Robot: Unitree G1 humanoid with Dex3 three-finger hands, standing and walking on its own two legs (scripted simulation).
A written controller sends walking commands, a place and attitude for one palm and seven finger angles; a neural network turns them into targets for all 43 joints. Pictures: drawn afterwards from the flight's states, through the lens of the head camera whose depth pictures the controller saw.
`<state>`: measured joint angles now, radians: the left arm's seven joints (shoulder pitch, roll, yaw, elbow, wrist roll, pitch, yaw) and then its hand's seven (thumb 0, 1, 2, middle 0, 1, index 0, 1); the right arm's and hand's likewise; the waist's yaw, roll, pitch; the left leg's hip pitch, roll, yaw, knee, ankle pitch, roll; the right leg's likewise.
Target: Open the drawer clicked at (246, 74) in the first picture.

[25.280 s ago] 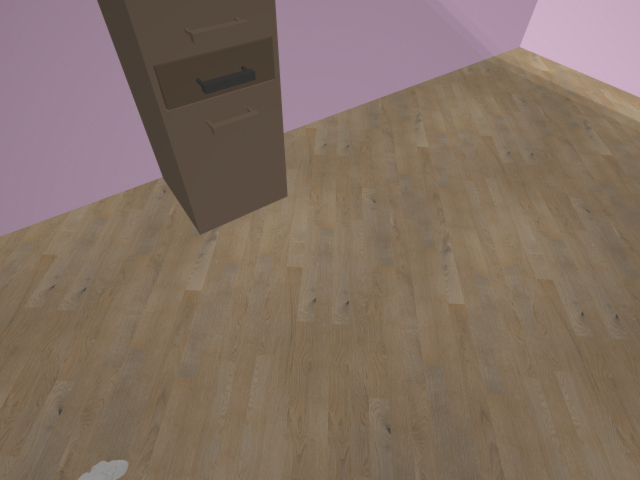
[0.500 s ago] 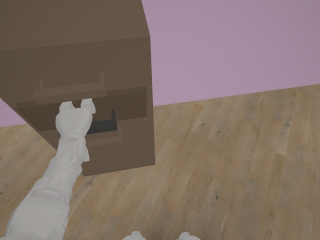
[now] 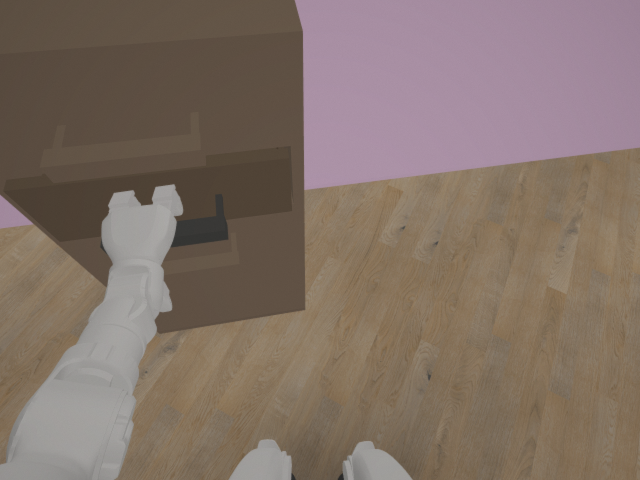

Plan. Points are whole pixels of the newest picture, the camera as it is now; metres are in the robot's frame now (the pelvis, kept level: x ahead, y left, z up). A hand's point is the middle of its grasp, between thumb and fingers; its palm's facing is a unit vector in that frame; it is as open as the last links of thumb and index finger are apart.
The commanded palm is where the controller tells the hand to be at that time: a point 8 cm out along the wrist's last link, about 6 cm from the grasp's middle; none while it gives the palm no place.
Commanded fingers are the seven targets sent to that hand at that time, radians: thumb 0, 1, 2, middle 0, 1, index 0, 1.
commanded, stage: lower the fingers behind the handle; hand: left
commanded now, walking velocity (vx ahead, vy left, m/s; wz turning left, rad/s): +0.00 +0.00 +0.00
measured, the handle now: (167, 221) +0.49 +0.23 -0.05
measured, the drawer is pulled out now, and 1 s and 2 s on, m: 0.02 0.02 0.03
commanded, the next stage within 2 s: close the thumb around the handle in 0.88 s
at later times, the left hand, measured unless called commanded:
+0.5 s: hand (161, 258) +0.43 +0.23 -0.07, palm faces -0.04 -0.03 -1.00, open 13.8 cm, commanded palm +0.42 +0.22 -0.01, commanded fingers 0.00 -0.50 0.30 -0.30 -1.20 -0.30 -1.20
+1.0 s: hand (160, 259) +0.43 +0.23 -0.07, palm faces -0.05 -0.04 -1.00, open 13.8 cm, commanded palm +0.42 +0.22 -0.01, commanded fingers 0.00 -0.39 0.35 -0.31 -1.21 -0.31 -1.21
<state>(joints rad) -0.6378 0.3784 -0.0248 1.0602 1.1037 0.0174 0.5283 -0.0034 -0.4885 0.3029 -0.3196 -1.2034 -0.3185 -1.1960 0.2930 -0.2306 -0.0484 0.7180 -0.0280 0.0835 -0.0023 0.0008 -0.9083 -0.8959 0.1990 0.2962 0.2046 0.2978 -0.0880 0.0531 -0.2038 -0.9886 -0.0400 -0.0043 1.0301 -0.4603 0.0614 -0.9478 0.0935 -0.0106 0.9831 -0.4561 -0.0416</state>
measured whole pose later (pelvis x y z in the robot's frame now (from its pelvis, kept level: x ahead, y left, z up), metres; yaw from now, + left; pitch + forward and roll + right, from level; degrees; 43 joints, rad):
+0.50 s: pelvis +0.00 +0.01 -0.02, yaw -1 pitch +27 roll -3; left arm -0.65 0.37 -0.02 1.07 1.12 0.04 0.58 0.00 -0.49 0.30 -0.32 -1.20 -0.32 -1.20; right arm 0.27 -0.22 -0.04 0.72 -0.04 0.09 0.01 0.00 -0.91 -0.90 0.20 0.30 0.20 0.30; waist -0.09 0.05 -0.22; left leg -1.10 -0.04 0.00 1.14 -0.50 0.07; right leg -1.05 0.10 -0.02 1.08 -0.49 -0.03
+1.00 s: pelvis -0.01 +0.01 -0.02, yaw -1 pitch +27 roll -3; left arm -0.65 0.38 -0.02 1.06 1.11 0.03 0.56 0.00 -0.49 0.30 -0.30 -1.20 -0.32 -1.20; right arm 0.28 -0.23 -0.04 0.72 -0.04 0.08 0.01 0.00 -0.91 -0.90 0.20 0.30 0.20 0.30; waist -0.09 0.06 -0.21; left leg -1.11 -0.04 0.00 1.14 -0.50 0.07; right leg -1.06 0.10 -0.02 1.08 -0.49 -0.03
